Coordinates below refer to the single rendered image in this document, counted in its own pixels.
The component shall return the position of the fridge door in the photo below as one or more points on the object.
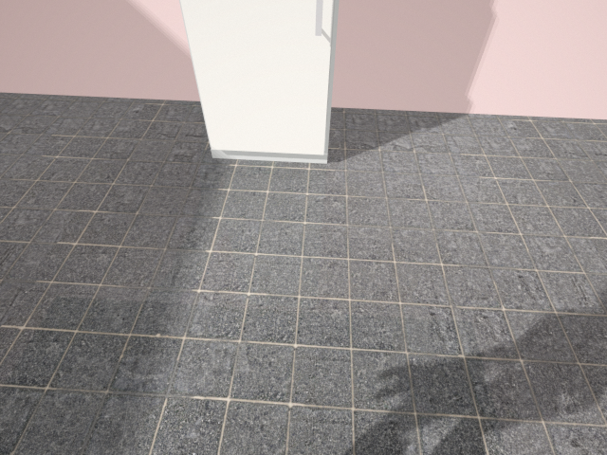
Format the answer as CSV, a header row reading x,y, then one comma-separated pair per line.
x,y
262,73

